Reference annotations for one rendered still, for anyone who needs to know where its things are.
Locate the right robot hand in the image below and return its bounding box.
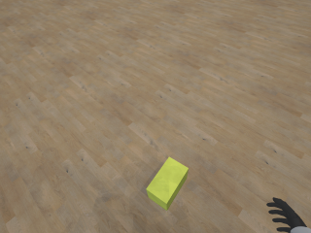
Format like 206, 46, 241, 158
266, 197, 307, 233

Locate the carton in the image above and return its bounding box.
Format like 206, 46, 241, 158
146, 157, 189, 211

